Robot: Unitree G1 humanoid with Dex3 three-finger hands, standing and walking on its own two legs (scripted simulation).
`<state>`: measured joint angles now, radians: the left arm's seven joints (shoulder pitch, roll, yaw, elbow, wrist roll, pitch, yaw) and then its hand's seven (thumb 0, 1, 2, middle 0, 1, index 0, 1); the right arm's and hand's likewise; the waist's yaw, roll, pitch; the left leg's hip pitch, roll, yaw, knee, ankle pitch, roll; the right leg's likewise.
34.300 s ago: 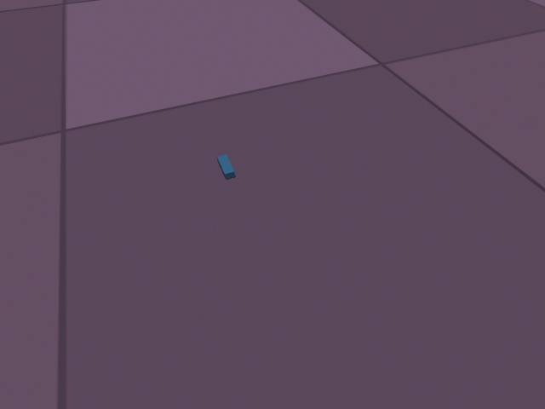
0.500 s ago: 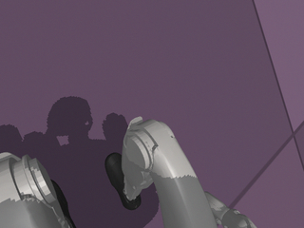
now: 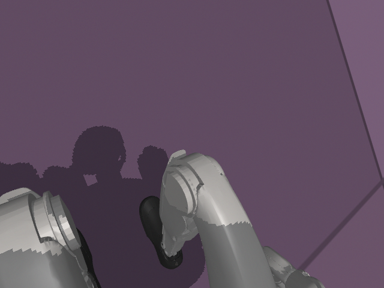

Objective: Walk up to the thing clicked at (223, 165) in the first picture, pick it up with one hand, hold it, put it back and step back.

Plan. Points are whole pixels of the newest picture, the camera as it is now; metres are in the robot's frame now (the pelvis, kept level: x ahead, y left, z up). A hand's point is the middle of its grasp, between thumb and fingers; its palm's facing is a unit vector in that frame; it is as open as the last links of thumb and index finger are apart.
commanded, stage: settle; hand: left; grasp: from above
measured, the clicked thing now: out of the picture +0.43 +0.37 -0.28
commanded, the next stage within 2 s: lift in 0.60 s
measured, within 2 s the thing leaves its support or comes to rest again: neither
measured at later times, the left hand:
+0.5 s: hand out of the picture +0.40 +0.38 -0.16, palm faces -0.44 -0.14 -0.89, open 8.2 cm
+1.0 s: hand out of the picture +0.38 +0.38 -0.10, palm faces -0.45 -0.15 -0.88, open 8.2 cm
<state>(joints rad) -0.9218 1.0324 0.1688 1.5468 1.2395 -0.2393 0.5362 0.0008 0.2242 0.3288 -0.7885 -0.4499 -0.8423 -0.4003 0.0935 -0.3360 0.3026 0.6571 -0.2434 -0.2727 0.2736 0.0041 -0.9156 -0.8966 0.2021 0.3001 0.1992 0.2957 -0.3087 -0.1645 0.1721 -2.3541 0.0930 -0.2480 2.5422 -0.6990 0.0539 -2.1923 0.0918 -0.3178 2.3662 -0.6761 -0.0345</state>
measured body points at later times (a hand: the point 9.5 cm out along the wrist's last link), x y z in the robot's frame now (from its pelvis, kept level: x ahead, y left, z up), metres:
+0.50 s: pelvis +0.00 +0.00 +0.02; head +0.22 +0.12 +0.39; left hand +0.42 +0.38 -0.11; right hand +0.12 -0.25 -0.07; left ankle +0.07 +0.12 -0.27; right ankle +0.11 -0.09 -0.27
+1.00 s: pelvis -0.01 +0.00 +0.05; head +0.21 +0.10 +0.43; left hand +0.40 +0.38 -0.05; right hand +0.10 -0.26 -0.05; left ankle +0.07 +0.12 -0.27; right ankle +0.11 -0.09 -0.27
